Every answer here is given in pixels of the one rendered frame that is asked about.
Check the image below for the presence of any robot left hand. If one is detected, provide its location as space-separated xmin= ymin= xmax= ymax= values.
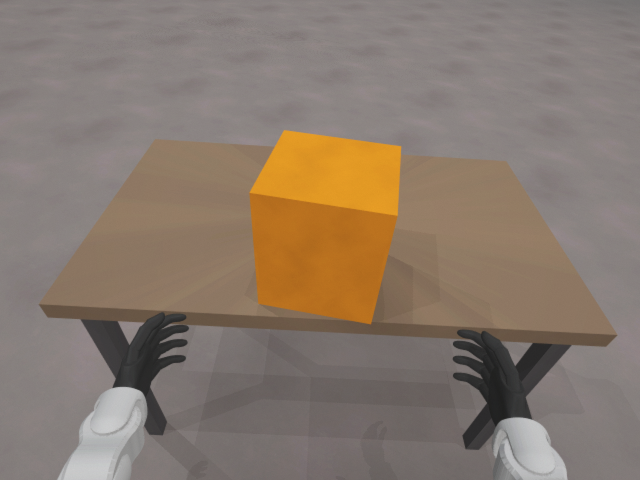
xmin=113 ymin=312 xmax=189 ymax=397

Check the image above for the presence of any robot right hand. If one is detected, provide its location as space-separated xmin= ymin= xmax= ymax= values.
xmin=453 ymin=330 xmax=532 ymax=426

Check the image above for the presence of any table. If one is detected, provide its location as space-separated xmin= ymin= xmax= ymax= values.
xmin=39 ymin=139 xmax=617 ymax=450

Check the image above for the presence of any robot right forearm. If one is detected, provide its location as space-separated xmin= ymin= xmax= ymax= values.
xmin=492 ymin=417 xmax=567 ymax=480

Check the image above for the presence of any carton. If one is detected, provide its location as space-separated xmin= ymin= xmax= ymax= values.
xmin=249 ymin=130 xmax=401 ymax=324

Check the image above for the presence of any robot left forearm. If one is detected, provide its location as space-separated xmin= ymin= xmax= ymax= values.
xmin=57 ymin=387 xmax=147 ymax=480

